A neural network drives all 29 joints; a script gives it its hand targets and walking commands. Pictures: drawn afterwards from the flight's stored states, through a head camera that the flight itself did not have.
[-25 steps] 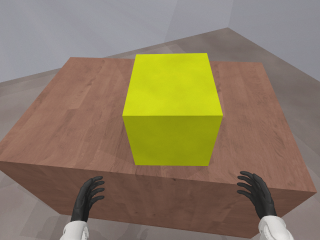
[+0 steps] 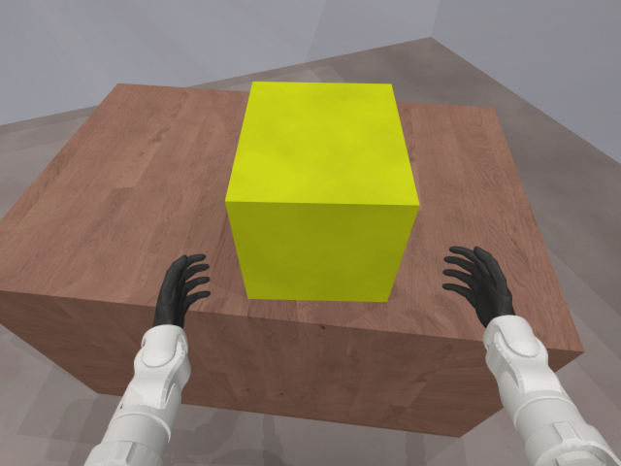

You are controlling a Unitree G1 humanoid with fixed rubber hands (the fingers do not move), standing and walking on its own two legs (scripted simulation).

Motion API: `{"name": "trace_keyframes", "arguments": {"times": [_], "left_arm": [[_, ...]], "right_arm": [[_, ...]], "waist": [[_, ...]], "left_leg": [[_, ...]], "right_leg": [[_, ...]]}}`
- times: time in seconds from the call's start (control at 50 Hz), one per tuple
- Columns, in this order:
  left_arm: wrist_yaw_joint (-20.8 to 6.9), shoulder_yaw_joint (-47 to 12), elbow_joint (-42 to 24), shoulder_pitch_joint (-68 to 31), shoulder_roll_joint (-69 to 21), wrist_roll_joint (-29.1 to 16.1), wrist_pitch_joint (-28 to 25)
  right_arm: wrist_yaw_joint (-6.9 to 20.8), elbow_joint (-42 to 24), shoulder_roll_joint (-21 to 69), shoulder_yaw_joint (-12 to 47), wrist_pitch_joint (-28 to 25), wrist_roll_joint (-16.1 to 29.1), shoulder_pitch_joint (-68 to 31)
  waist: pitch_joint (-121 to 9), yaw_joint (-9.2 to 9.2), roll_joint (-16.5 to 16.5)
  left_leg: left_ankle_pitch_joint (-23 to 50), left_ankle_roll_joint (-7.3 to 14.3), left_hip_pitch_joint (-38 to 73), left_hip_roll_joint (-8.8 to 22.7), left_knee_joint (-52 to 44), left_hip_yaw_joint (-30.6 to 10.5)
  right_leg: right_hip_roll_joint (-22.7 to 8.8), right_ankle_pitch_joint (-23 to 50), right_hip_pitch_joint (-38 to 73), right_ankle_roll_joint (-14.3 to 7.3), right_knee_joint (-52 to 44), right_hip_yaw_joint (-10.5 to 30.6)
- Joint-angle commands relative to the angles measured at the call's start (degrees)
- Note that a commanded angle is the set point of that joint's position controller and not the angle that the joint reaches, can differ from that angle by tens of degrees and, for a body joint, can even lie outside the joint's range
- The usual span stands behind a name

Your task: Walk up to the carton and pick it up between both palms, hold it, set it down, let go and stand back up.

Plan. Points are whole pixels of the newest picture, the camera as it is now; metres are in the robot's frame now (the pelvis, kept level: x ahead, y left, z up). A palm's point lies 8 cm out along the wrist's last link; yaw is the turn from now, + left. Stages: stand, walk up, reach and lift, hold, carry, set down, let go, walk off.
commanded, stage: reach and lift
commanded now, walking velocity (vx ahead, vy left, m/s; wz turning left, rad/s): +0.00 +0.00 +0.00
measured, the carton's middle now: (319, 191) +0.55 +0.00 +0.00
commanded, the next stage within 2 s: none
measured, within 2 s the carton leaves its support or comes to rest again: neither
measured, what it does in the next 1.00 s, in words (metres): stands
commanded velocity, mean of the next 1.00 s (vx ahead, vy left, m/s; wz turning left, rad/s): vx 0.00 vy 0.00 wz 0.00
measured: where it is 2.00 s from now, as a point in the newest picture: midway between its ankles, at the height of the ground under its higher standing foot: outside the picture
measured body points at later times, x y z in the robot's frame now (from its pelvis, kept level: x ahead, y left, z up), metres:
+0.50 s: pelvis +0.00 +0.00 +0.00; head +0.04 +0.00 +0.45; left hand +0.39 +0.21 +0.06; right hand +0.40 -0.23 +0.07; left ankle -0.01 +0.14 -0.74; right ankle +0.01 -0.11 -0.74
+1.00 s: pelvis +0.01 +0.00 +0.00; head +0.07 +0.00 +0.44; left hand +0.45 +0.21 +0.10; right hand +0.47 -0.23 +0.11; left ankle -0.01 +0.14 -0.74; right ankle +0.01 -0.11 -0.74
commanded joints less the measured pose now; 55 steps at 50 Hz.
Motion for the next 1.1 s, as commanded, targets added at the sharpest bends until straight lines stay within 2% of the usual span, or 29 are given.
{"name": "trace_keyframes", "arguments": {"times": [0.0,0.12,0.2,0.28,0.38,0.42,0.52,0.68,0.88,1.08], "left_arm": [[-2.46,4.79,-9.54,-22.97,9.06,-0.05,2.17],[-3.21,2.35,-8.44,-32.19,9.38,-3.44,6.82],[-2.72,2.13,-8.83,-37.98,10.96,-5.04,8.36],[-2.17,3.79,-10.46,-41.79,12.98,-4.35,9.32],[-2.59,7.22,-13.11,-43.57,14.4,-0.81,11.56],[-2.92,8.09,-13.57,-44.27,14.43,0.39,12.76],[-3.47,7.89,-12.37,-47.43,13.97,0.55,15.74],[-3.27,5.66,-8.24,-56.51,15.46,-2.91,17.8],[-2.33,6.42,-3.62,-65.97,18.63,-3.04,18.1],[-1.91,5.03,5.2,-75.93,19.72,-4.1,17.97]], "right_arm": [[-1.3,-7.73,-14.15,-2.96,-0.91,1.04,-22.4],[-1.09,-11.01,-15.45,-4.81,3.3,-0.36,-31.27],[-0.9,-10.59,-15.69,-5.09,6.03,-0.54,-35.6],[-1.0,-9.06,-16.73,-4.6,7.41,0.73,-38.56],[-1.97,-7.37,-18.87,-4.05,7.26,2.56,-41.51],[-2.39,-6.74,-19.57,-3.88,7.16,2.87,-42.93],[-2.82,-5.36,-20.65,-3.55,8.33,3.22,-47.25],[-2.82,-3.86,-21.05,-2.92,11.68,3.88,-55.89],[-3.27,0.89,-22.81,-1.71,13.18,5.09,-65.4],[-3.32,7.58,-22.89,-1.35,14.17,4.78,-74.87]], "waist": [[-21.45,1.28,0.91],[-21.81,0.68,-3.34],[-24.55,0.78,-3.64],[-30.56,1.04,-1.59],[-38.82,1.02,1.27],[-40.16,0.9,1.91],[-38.19,0.53,1.64],[-38.81,0.24,-0.55],[-50.19,0.64,0.08],[-53.87,0.14,-0.02]], "left_leg": [[16.68,-0.21,5.81,-4.17,-3.3,-0.22],[10.44,1.66,6.13,-3.57,-4.1,-0.55],[8.96,2.19,5.23,-3.2,-3.88,-1.06],[14.13,1.47,6.1,-3.11,-2.33,-1.27],[25.05,-0.09,8.17,-3.42,0.06,-1.0],[27.34,-0.44,8.36,-3.56,0.38,-0.9],[25.99,-0.36,8.08,-3.5,-0.25,-0.92],[21.41,0.64,6.1,-3.22,-0.59,-1.42],[28.31,-0.31,5.44,-3.11,2.31,-1.89],[28.19,-1.07,2.75,-2.98,3.19,-2.04]], "right_leg": [[1.45,22.95,10.15,1.64,-3.8,1.42],[2.01,13.63,3.67,2.2,-6.02,-0.59],[2.03,11.92,2.32,2.38,-5.73,-1.02],[2.35,17.38,4.0,2.29,-4.55,-0.95],[2.78,28.73,7.56,2.63,-3.45,-0.77],[2.78,31.63,8.41,2.91,-3.35,-0.84],[2.76,31.18,7.66,3.29,-4.21,-1.34],[2.71,27.66,4.49,3.42,-4.81,-1.92],[2.62,36.25,5.1,3.57,-2.52,-2.09],[2.33,39.16,4.15,3.78,-1.14,-2.64]]}}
